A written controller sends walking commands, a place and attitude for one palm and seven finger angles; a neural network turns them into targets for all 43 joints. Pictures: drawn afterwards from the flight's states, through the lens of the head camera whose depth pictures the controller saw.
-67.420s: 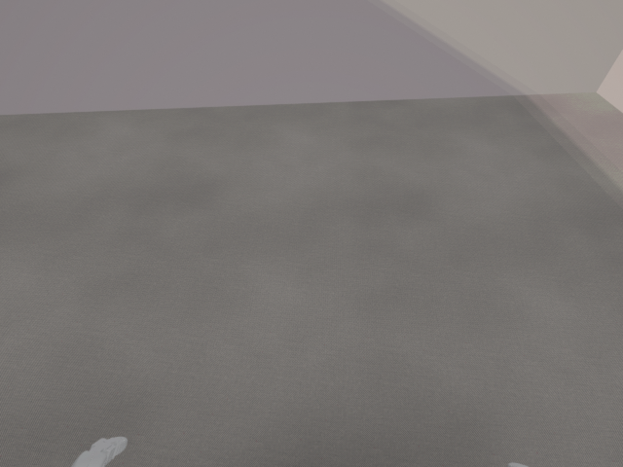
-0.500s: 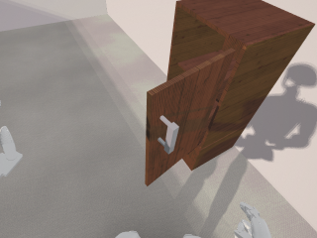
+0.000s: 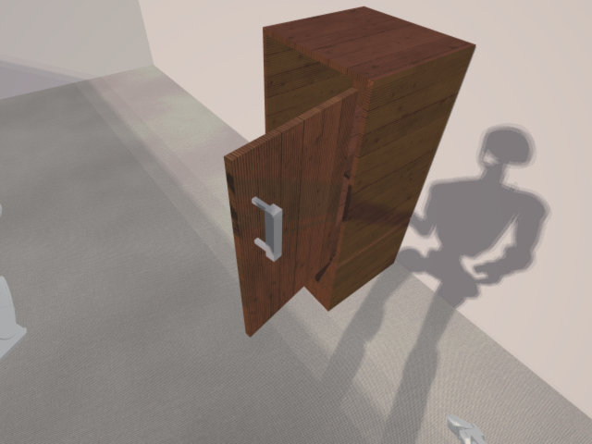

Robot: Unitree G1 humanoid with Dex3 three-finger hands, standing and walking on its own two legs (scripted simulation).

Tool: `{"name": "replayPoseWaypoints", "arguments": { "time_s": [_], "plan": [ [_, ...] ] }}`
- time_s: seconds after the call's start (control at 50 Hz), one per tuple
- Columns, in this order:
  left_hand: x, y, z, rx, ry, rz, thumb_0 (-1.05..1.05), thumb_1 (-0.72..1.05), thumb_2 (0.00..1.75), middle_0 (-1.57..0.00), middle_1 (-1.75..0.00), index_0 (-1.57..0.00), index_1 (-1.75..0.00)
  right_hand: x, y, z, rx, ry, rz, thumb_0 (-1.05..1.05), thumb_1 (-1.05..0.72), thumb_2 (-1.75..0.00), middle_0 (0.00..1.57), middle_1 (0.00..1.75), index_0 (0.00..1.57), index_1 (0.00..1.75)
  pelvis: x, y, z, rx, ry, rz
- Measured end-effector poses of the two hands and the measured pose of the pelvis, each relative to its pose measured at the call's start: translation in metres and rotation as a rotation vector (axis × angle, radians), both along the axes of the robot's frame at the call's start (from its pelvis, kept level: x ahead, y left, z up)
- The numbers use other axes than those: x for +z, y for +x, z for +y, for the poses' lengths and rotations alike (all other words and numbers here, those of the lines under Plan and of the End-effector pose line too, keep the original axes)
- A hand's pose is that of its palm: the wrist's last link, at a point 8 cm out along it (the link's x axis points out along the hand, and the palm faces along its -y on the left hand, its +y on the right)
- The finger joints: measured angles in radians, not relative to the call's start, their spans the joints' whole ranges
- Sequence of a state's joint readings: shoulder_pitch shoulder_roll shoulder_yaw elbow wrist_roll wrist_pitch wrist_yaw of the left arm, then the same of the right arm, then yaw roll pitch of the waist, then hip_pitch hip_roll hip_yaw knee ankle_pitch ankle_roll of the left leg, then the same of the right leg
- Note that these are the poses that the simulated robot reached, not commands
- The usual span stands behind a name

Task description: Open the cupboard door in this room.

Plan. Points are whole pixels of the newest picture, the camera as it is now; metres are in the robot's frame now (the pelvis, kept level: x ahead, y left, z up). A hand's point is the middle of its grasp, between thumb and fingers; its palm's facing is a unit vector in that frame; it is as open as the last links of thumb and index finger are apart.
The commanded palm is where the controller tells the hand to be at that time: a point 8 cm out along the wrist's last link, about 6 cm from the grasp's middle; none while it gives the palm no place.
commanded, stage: stop stepping back and stand still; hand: left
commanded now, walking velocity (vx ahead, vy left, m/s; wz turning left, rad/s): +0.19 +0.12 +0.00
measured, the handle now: (265, 228) +0.51 +0.10 -0.03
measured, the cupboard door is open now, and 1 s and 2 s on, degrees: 100 100 100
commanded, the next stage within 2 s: let the arm hang, fingers relaxed in 0.66 s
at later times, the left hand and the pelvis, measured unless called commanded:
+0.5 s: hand out of the picture +0.13 +0.30 +0.17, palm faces +0.53 -0.74 -0.41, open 7.4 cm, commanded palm +0.07 +0.33 +0.18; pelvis -0.06 +0.02 -0.01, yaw +3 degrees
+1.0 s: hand out of the picture +0.06 +0.19 -0.14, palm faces +0.09 -0.97 -0.23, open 7.4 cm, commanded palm none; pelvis -0.05 +0.00 -0.02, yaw +5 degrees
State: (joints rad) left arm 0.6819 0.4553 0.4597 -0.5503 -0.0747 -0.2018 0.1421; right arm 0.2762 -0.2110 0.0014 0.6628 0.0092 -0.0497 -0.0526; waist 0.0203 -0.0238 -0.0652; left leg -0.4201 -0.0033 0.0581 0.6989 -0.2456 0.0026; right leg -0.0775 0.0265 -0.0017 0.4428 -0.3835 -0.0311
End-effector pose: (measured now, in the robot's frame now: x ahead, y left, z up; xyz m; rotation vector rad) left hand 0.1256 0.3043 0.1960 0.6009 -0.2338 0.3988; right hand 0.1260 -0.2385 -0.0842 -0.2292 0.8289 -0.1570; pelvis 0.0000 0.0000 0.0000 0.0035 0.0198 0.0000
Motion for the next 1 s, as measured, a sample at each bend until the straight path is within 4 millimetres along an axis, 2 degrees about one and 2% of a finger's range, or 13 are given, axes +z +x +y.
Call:
{"name": "replayPoseWaypoints", "arguments": {
  "time_s": [0.1,0.16,0.3,0.4,0.5,0.56,0.68,0.76,0.78,0.82,0.88,0.94,1.0],
  "plan": [
    [-0.020,0.002,0.014,0.070,-0.106,-0.063,0.01,0.89,0.90,-0.21,-0.30,-0.21,-0.30,-0.001,-0.020,-0.016,-0.041,-0.047,-0.026,0.01,-0.90,-0.89,0.20,0.30,0.20,0.30,-0.005,-0.018,0.005,0.012,0.014,-0.048],
    [-0.027,0.003,0.006,0.041,-0.140,-0.059,0.01,0.89,0.90,-0.21,-0.30,-0.21,-0.30,0.005,-0.029,-0.016,-0.046,-0.043,-0.082,0.01,-0.90,-0.89,0.20,0.30,0.20,0.30,-0.006,-0.034,0.003,0.010,0.018,-0.067],
    [-0.006,-0.032,-0.022,-0.080,-0.046,-0.063,0.01,0.89,0.90,-0.21,-0.30,-0.21,-0.30,0.013,-0.051,-0.007,-0.036,-0.002,-0.099,0.01,-0.90,-0.89,0.20,0.30,0.20,0.30,-0.002,-0.059,-0.004,0.014,-0.004,-0.043],
    [0.003,-0.050,-0.001,-0.015,-0.007,-0.081,0.01,0.89,0.90,-0.22,-0.30,-0.21,-0.30,0.009,-0.064,0.000,-0.021,-0.018,-0.018,0.01,-0.90,-0.89,0.20,0.30,0.20,0.30,0.005,-0.058,0.002,0.015,0.002,-0.022],
    [-0.015,-0.045,0.028,0.073,-0.059,-0.093,0.01,0.89,0.90,-0.21,-0.30,-0.21,-0.30,-0.006,-0.058,0.011,0.001,-0.056,-0.006,0.01,-0.90,-0.89,0.20,0.30,0.20,0.30,-0.008,-0.056,0.021,0.050,-0.015,-0.038],
    [-0.023,-0.036,0.032,0.079,-0.088,-0.073,0.01,0.89,0.90,-0.21,-0.30,-0.21,-0.30,-0.006,-0.050,0.026,0.007,-0.030,-0.026,0.01,-0.90,-0.89,0.20,0.30,0.20,0.30,-0.007,-0.058,0.024,0.034,0.004,-0.054],
    [-0.005,-0.023,0.008,-0.019,-0.043,-0.070,0.01,0.89,0.90,-0.21,-0.30,-0.20,-0.30,0.004,-0.034,0.054,0.063,0.063,-0.094,0.01,-0.90,-0.89,0.20,0.30,0.20,0.30,-0.001,-0.058,0.016,0.023,0.008,-0.059],
    [0.007,-0.023,-0.010,-0.061,0.038,-0.050,0.01,0.89,0.90,-0.21,-0.30,-0.21,-0.30,0.001,-0.025,0.053,0.074,0.109,-0.125,0.01,-0.90,-0.89,0.20,0.30,0.20,0.31,-0.003,-0.054,0.006,0.011,0.011,-0.060],
    [0.001,-0.020,-0.011,-0.062,0.051,-0.016,0.01,0.89,0.90,-0.21,-0.30,-0.21,-0.30,-0.004,-0.023,0.050,0.083,0.126,-0.121,0.01,-0.90,-0.89,0.20,0.30,0.20,0.31,-0.004,-0.053,0.005,0.020,0.003,-0.053],
    [-0.039,-0.010,-0.008,-0.031,-0.014,0.157,0.00,0.90,0.90,-0.21,-0.30,-0.20,-0.30,-0.022,-0.022,0.042,0.088,0.154,-0.073,0.01,-0.90,-0.89,0.20,0.30,0.20,0.31,-0.007,-0.052,0.005,0.035,-0.003,-0.038],
    [-0.136,-0.008,-0.009,0.059,-0.224,0.502,0.00,0.90,0.90,-0.20,-0.30,-0.20,-0.30,-0.048,-0.031,0.026,0.070,0.149,0.039,0.01,-0.90,-0.89,0.20,0.30,0.20,0.31,-0.012,-0.050,0.005,0.063,-0.001,-0.028],
    [-0.232,-0.035,-0.033,0.119,-0.430,0.827,0.00,0.91,0.90,-0.20,-0.30,-0.19,-0.30,-0.061,-0.053,0.012,0.053,0.109,0.167,0.01,-0.90,-0.89,0.20,0.30,0.20,0.30,-0.016,-0.051,0.003,0.077,0.003,-0.043],
    [-0.306,-0.082,-0.072,0.129,-0.609,1.100,0.01,0.91,0.90,-0.20,-0.30,-0.19,-0.30,-0.060,-0.085,-0.001,0.027,0.050,0.291,0.01,-0.90,-0.89,0.20,0.30,0.20,0.30,-0.017,-0.053,-0.002,0.080,0.005,-0.065]
  ]
}}
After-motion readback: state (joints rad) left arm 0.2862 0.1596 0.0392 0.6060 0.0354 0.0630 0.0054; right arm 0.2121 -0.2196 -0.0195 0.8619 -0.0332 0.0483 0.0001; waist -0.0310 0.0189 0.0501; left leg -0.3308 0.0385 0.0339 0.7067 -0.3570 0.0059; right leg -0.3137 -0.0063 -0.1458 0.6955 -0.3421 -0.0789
